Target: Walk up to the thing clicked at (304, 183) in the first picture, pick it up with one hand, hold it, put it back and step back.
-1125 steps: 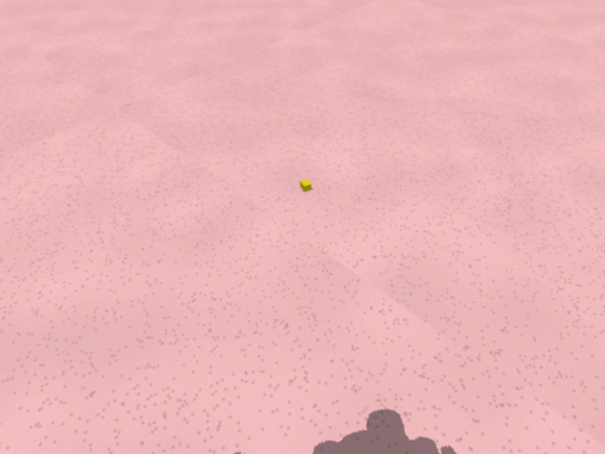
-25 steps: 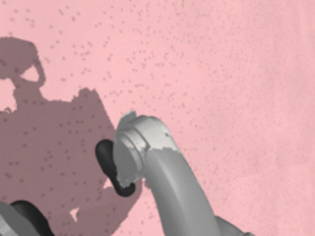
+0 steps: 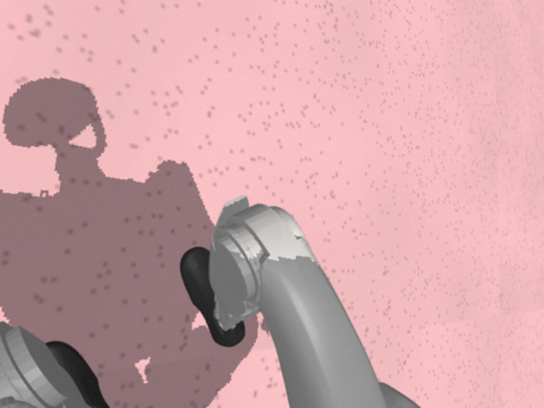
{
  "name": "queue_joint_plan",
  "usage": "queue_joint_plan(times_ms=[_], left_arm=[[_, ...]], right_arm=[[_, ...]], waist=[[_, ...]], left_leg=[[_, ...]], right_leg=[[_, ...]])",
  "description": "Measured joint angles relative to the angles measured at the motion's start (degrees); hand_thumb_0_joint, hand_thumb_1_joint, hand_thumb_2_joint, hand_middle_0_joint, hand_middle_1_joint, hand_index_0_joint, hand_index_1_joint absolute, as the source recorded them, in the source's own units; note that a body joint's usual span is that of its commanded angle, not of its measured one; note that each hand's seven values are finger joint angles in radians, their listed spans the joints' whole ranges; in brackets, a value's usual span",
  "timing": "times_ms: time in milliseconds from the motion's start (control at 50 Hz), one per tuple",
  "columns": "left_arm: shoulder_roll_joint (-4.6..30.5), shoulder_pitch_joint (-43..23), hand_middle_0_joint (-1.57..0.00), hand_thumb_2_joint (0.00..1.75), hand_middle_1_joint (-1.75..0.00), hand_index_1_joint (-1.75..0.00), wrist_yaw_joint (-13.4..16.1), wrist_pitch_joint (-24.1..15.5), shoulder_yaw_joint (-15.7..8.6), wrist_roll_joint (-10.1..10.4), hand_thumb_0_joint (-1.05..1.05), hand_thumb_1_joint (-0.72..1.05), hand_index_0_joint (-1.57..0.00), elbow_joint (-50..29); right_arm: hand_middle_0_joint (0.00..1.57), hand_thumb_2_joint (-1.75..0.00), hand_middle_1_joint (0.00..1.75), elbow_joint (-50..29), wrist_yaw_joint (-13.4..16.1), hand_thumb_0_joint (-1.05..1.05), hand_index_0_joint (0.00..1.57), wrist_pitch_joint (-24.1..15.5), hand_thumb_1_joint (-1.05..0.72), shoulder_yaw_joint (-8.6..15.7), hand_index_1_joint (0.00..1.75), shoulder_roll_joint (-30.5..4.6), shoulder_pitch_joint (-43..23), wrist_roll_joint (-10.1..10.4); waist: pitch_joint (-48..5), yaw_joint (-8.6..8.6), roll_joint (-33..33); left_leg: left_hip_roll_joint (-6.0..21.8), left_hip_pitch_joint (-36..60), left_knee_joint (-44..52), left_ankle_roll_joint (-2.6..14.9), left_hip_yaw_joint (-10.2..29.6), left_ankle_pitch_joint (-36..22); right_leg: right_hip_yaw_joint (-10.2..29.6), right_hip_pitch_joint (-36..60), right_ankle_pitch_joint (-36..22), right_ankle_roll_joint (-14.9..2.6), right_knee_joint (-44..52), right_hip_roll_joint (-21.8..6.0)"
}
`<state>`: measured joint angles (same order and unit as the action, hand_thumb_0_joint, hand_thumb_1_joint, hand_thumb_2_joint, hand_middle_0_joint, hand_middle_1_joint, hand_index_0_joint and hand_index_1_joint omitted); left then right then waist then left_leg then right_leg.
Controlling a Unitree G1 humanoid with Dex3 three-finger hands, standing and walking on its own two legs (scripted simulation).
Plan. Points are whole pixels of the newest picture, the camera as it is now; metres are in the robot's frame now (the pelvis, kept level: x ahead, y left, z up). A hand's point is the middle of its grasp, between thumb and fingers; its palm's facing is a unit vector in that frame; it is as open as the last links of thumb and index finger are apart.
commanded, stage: settle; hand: left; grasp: from above
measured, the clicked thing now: out of the picture +0.49 +0.37 -0.29
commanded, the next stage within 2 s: lift in 0.52 s
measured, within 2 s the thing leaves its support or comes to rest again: neither
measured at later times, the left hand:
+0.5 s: hand out of the picture +0.47 +0.36 -0.17, palm faces -0.23 -0.36 -0.91, open 7.2 cm
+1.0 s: hand out of the picture +0.45 +0.37 -0.09, palm faces -0.25 -0.34 -0.91, open 7.2 cm
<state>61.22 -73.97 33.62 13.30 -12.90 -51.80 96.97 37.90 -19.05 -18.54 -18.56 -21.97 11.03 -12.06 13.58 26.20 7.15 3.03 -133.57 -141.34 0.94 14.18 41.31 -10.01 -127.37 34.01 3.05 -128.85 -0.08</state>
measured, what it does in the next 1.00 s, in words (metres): stands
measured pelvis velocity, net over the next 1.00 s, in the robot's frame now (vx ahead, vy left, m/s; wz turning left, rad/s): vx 0.01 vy -0.01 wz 0.15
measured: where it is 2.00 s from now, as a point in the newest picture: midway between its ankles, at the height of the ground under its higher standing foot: (161, 361)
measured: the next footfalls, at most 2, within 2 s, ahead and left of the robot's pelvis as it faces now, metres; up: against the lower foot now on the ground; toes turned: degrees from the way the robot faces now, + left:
none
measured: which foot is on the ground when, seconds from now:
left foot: down 0.00-1.00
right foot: down 0.00-1.00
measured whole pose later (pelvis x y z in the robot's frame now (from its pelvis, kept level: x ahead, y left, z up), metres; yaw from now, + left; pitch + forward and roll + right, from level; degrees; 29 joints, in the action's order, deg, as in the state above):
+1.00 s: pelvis +0.01 -0.01 +0.02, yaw +9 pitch +36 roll -6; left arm 40.0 -65.4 18.2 18.5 -10.1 -52.6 84.4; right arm 46.4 -14.4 -10.5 -3.6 -18.8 15.4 -5.9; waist -4.8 15.8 -3.1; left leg 2.3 -129.4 -134.0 0.3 5.5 40.9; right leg -2.7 -127.8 36.7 1.4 -128.7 -2.2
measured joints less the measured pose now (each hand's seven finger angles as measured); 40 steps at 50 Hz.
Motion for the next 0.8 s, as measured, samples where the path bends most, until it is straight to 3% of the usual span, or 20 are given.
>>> queue_joint_plan(times_ms=[180, 360, 660, 800], left_arm=[[-5.9, 2.6, -1.05, 0.08, -0.35, -0.26, -3.3, 3.2, 0.6, 1.2, 0.08, 0.45, -0.96, -4.5], [-10.7, 3.3, -1.07, 0.09, -0.33, -0.24, -6.1, 4.0, 1.9, 0.1, 0.07, 0.43, -0.97, -3.7], [-13.6, 1.4, -1.06, 0.15, -0.36, -0.27, -7.5, 4.5, 0.0, -1.0, 0.05, 0.42, -0.94, -3.7], [-16.0, 2.8, -1.04, 0.11, -0.37, -0.27, -9.6, 5.5, -0.2, -0.5, 0.06, 0.45, -0.93, -6.0]], right_arm=[[0.20, -0.91, 0.30, 2.5, -0.1, 0.00, 0.20, 0.6, -0.92, 3.5, 0.30, 1.4, 1.2, 1.4], [0.20, -0.90, 0.30, 5.0, 0.8, 0.00, 0.20, 1.7, -0.91, 6.3, 0.30, 2.0, 1.8, 2.3], [0.20, -0.90, 0.30, 6.9, 3.2, 0.00, 0.20, 2.8, -0.91, 9.6, 0.30, 1.5, 2.5, 2.2], [0.20, -0.90, 0.30, 7.5, 3.7, 0.00, 0.20, 4.2, -0.92, 11.4, 0.30, 1.9, 3.6, 3.3]], waist=[[-5.3, -2.51, -3.1], [-9.4, -4.24, -5.6], [-11.0, -5.23, -7.7], [-13.1, -6.81, -8.8]], left_leg=[[-0.2, -0.2, 0.9, -0.14, -1.6, 0.2], [-0.5, -0.3, 0.9, -0.16, -3.6, 0.0], [-0.4, -0.1, 2.4, -0.50, -5.8, -0.8], [-0.3, 1.0, 3.8, -0.52, -6.8, -0.4]], right_leg=[[1.3, -1.0, 0.9, -0.34, -0.4, -0.5], [3.1, -2.0, 1.5, -0.61, -2.1, -1.2], [5.1, -3.5, 1.2, -1.13, -2.6, -1.4], [5.8, -3.0, 1.8, -1.25, -1.8, -1.4]])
